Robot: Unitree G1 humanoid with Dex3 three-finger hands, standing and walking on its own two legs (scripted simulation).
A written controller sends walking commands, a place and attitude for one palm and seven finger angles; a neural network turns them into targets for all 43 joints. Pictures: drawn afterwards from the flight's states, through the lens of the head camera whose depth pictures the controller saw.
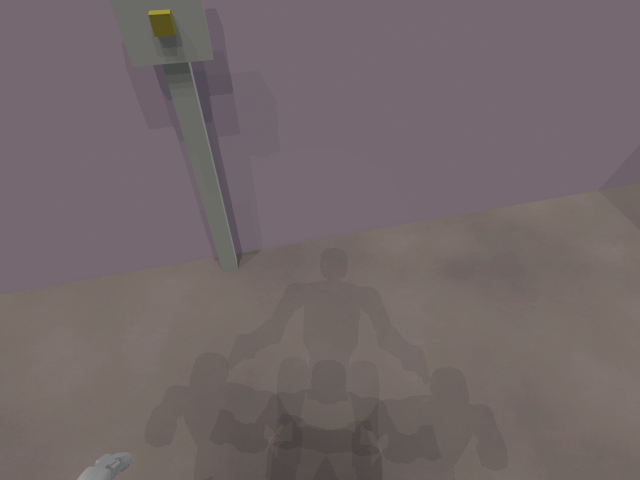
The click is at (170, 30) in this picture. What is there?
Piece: button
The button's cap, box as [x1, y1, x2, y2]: [148, 9, 174, 36]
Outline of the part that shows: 169,9 149,11 148,15 155,36 174,34 174,27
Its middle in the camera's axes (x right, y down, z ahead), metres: -0.34 -0.46 +0.81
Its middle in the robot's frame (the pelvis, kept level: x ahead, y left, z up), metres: +0.93 +0.38 +0.16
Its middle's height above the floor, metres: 0.93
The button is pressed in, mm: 0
